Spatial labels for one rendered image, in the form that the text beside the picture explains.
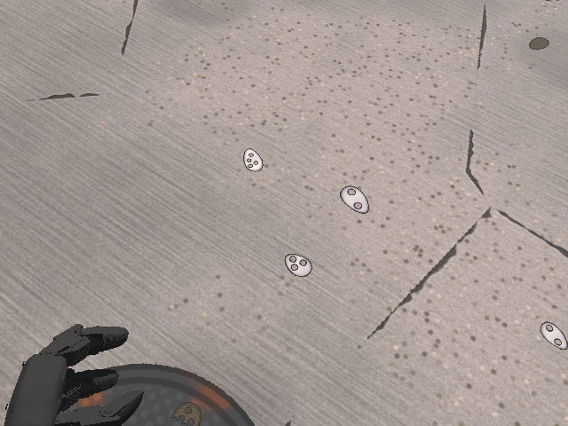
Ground robot left hand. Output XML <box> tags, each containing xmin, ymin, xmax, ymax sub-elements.
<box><xmin>4</xmin><ymin>324</ymin><xmax>144</xmax><ymax>426</ymax></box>

